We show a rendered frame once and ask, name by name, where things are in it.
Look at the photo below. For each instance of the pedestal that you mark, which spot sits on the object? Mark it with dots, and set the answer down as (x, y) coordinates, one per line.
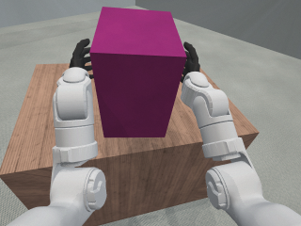
(142, 174)

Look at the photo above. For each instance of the robot left hand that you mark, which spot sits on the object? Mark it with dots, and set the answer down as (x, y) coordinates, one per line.
(78, 60)

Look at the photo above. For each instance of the right robot upper arm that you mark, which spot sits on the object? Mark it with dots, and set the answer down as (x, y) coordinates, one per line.
(236, 189)

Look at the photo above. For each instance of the robot right forearm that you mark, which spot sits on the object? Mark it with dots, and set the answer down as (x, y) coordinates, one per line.
(211, 108)

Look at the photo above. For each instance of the carton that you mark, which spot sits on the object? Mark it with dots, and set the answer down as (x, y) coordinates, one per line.
(137, 60)

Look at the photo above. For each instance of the left robot upper arm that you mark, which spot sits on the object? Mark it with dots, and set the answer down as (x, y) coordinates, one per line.
(75, 194)

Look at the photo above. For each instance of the robot left forearm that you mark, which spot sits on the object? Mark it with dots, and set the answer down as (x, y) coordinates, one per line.
(73, 115)

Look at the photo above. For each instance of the robot right hand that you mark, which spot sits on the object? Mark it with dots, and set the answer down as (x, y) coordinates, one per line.
(191, 62)

